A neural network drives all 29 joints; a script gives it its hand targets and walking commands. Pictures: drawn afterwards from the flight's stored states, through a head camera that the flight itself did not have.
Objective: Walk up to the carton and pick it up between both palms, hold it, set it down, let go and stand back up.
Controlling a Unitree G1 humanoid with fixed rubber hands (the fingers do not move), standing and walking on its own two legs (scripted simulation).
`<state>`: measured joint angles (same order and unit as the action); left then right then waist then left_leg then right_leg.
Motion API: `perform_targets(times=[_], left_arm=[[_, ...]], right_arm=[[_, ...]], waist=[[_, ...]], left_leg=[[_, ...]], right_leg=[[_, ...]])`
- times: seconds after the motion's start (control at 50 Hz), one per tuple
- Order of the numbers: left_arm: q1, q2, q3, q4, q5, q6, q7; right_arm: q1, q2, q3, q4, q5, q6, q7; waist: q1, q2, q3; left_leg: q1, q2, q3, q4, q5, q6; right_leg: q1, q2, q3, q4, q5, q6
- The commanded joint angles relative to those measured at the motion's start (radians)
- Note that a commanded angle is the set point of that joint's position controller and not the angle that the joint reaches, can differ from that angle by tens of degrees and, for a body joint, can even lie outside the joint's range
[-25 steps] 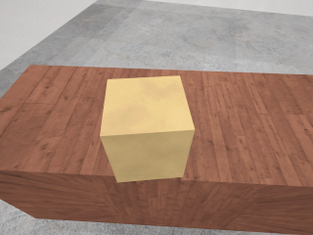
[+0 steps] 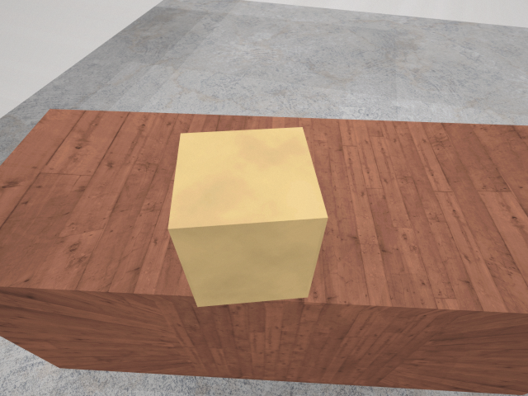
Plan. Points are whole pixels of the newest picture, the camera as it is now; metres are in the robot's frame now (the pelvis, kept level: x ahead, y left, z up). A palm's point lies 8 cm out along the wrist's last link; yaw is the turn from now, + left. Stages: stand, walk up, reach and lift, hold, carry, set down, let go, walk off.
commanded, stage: stand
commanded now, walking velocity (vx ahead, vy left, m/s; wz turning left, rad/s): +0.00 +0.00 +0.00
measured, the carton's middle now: (248, 220) +0.41 +0.04 +0.01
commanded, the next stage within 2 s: none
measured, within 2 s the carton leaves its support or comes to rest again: neither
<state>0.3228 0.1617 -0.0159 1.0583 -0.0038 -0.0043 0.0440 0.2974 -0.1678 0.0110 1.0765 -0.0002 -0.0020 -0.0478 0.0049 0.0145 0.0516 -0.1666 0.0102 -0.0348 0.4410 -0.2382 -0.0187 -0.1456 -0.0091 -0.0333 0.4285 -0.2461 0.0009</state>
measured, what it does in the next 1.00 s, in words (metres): stands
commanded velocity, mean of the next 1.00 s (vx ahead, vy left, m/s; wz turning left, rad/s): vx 0.00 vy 0.00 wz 0.00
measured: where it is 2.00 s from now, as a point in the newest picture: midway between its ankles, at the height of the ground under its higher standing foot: outside the picture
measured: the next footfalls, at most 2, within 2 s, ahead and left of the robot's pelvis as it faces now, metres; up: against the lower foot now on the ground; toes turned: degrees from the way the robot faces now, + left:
none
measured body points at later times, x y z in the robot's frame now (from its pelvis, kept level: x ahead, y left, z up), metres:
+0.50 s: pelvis +0.00 +0.00 +0.00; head +0.01 +0.00 +0.45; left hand -0.01 +0.23 -0.16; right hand +0.00 -0.22 -0.16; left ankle +0.00 +0.13 -0.74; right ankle -0.01 -0.12 -0.74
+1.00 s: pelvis +0.00 +0.00 +0.00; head +0.01 +0.00 +0.45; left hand -0.01 +0.23 -0.16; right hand +0.00 -0.22 -0.16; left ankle +0.00 +0.13 -0.74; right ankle -0.01 -0.12 -0.74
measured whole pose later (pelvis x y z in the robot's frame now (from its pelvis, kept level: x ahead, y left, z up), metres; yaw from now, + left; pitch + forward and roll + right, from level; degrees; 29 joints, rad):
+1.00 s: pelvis +0.00 +0.00 +0.00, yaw +0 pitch -2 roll +0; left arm 0.32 0.15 -0.02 1.07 0.00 -0.01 0.05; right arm 0.30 -0.16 0.01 1.08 0.00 -0.01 -0.05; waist 0.01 0.01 0.05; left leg -0.17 0.01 -0.03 0.44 -0.24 -0.02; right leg -0.15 -0.01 -0.03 0.43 -0.25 0.01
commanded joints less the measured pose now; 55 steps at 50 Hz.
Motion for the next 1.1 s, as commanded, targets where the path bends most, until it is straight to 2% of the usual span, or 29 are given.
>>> perform_targets(times=[0.0,0.28,0.34,0.46,0.6,0.9,0.98,1.08], left_arm=[[0.076,0.127,0.026,-0.029,0.0,-0.012,0.008],[0.079,0.124,0.028,-0.027,-0.001,-0.013,0.008],[0.079,0.126,0.027,-0.026,-0.001,-0.014,0.008],[0.082,0.116,0.025,-0.024,-0.001,-0.013,0.007],[0.081,0.12,0.025,-0.025,-0.001,-0.014,0.008],[0.081,0.114,0.025,-0.018,-0.001,-0.014,0.009],[0.085,0.117,0.025,-0.012,0.0,-0.013,0.009],[0.08,0.114,0.026,-0.013,0.0,-0.015,0.009]], right_arm=[[0.077,-0.11,-0.024,-0.035,0.001,-0.014,-0.008],[0.08,-0.111,-0.024,-0.028,0.002,-0.014,-0.007],[0.085,-0.102,-0.02,-0.026,0.001,-0.014,-0.007],[0.078,-0.105,-0.02,-0.027,0.001,-0.014,-0.007],[0.08,-0.108,-0.023,-0.026,0.0,-0.015,-0.007],[0.083,-0.103,-0.023,-0.023,0.001,-0.016,-0.008],[0.094,-0.101,-0.022,-0.023,0.001,-0.016,-0.007],[0.084,-0.102,-0.022,-0.023,0.001,-0.017,-0.008]], waist=[[-0.005,-0.015,0.047],[0.001,0.0,0.051],[-0.003,-0.015,0.049],[0.003,0.004,0.047],[-0.002,-0.017,0.04],[0.003,0.001,0.046],[-0.005,-0.021,0.054],[0.001,-0.004,0.053]], left_leg=[[-0.04,0.08,-0.071,-0.09,0.132,0.013],[-0.055,0.076,-0.062,-0.09,0.119,0.009],[-0.046,0.078,-0.059,-0.086,0.122,0.009],[-0.053,0.079,-0.061,-0.087,0.121,0.01],[-0.045,0.081,-0.064,-0.089,0.115,0.011],[-0.044,0.079,-0.062,-0.093,0.13,0.01],[-0.044,0.081,-0.061,-0.094,0.124,0.01],[-0.042,0.079,-0.059,-0.091,0.136,0.01]], right_leg=[[-0.032,-0.095,0.09,-0.094,0.1,-0.015],[-0.028,-0.095,0.093,-0.098,0.096,-0.014],[-0.035,-0.093,0.09,-0.099,0.096,-0.014],[-0.034,-0.095,0.09,-0.097,0.097,-0.012],[-0.033,-0.098,0.091,-0.099,0.087,-0.015],[-0.031,-0.097,0.09,-0.092,0.107,-0.011],[-0.038,-0.097,0.088,-0.097,0.094,-0.01],[-0.032,-0.098,0.092,-0.094,0.11,-0.01]])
